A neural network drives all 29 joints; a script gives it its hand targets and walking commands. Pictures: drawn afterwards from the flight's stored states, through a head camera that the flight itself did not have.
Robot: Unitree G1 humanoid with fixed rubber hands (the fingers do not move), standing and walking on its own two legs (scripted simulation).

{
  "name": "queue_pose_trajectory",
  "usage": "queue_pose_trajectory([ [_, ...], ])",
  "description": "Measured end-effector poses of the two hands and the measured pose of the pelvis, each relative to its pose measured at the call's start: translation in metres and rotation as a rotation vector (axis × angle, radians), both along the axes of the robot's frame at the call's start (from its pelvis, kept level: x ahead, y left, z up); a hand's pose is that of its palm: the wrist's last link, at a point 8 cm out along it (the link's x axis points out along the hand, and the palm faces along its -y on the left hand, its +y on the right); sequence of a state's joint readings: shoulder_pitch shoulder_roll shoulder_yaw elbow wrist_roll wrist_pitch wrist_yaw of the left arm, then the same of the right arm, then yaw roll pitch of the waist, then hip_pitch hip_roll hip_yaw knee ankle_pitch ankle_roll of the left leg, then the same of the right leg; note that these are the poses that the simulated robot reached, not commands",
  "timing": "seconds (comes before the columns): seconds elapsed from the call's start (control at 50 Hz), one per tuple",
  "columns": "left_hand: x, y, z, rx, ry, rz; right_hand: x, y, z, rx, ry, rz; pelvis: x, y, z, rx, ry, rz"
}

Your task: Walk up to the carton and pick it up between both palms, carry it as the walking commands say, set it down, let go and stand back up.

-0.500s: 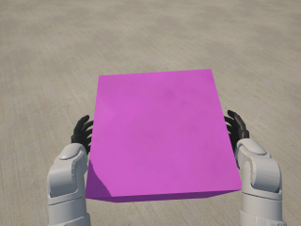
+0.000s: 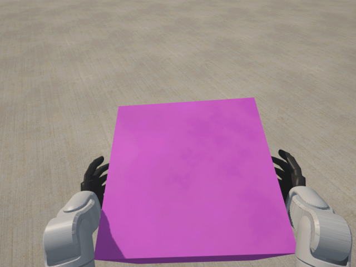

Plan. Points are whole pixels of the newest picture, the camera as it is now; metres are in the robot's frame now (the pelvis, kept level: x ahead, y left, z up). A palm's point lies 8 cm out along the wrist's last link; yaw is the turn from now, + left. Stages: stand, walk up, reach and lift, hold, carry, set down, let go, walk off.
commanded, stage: carry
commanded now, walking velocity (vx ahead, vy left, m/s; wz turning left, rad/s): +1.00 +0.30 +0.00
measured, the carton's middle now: (190, 188) +0.29 +0.00 +0.03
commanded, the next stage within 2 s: none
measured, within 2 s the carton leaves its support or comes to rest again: neither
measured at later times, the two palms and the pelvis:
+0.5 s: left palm (110, 97) +0.57 +0.25 +0.09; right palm (233, 92) +0.58 -0.14 +0.10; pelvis +0.35 +0.05 +0.00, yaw +0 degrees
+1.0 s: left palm (115, 49) +0.97 +0.32 +0.08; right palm (200, 45) +0.95 -0.06 +0.10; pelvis +0.73 +0.14 +0.01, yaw -3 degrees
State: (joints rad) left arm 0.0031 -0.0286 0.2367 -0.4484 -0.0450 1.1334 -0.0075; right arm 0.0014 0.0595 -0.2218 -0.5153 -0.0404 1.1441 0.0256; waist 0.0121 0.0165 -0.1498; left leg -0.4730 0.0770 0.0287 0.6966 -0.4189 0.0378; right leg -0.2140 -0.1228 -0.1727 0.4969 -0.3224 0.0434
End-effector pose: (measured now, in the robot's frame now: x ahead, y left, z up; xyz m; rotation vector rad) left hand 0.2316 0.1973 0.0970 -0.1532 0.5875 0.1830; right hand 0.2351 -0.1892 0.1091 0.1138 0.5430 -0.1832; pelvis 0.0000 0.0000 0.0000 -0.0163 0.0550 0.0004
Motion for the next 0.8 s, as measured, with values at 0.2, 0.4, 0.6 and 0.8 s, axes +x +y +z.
queue_pose_trajectory([
  [0.2,0.156,0.027,-0.014,0.007,0.094,-0.108,0.116,0.029,-0.015,0.002,0.094,-0.109,0.132,0.052,0.005,-0.006,0.062,-0.084],
  [0.4,0.293,0.030,-0.014,0.026,0.034,-0.077,0.264,0.031,-0.022,0.015,0.039,-0.076,0.277,0.048,-0.011,0.011,0.013,-0.036],
  [0.6,0.410,0.066,0.008,0.013,0.012,0.031,0.421,0.067,0.002,0.016,0.012,0.024,0.421,0.064,0.005,0.027,-0.020,0.011],
  [0.8,0.594,0.116,-0.028,-0.010,0.069,-0.033,0.581,0.117,-0.026,-0.005,0.069,-0.043,0.590,0.127,-0.015,0.038,0.007,-0.036],
])
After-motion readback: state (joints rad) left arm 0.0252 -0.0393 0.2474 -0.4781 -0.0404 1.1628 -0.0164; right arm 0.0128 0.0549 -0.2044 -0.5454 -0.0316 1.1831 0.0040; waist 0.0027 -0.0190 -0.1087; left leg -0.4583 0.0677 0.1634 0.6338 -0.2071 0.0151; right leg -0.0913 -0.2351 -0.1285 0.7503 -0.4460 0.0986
